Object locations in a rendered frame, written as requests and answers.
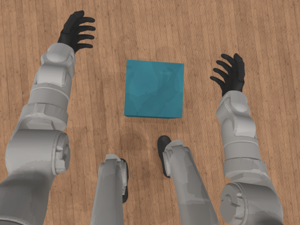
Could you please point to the left robot foot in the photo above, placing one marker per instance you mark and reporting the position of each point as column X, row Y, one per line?
column 125, row 197

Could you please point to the carton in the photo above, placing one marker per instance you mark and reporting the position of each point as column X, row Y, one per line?
column 154, row 89

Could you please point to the left robot forearm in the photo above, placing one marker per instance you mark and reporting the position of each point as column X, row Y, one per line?
column 50, row 92

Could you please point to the right robot foot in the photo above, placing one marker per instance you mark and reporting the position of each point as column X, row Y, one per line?
column 162, row 142

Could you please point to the robot right upper arm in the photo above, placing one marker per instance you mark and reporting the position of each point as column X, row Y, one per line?
column 250, row 204

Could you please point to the robot left upper arm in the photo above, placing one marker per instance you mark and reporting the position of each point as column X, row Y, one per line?
column 35, row 157

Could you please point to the robot right hand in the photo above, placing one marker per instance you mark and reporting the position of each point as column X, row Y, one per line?
column 234, row 80

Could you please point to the right robot forearm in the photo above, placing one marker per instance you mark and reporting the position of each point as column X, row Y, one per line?
column 242, row 157

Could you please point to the robot foot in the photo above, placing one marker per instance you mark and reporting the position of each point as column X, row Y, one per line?
column 162, row 142
column 125, row 197

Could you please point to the robot left hand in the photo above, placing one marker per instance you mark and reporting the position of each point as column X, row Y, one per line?
column 70, row 33

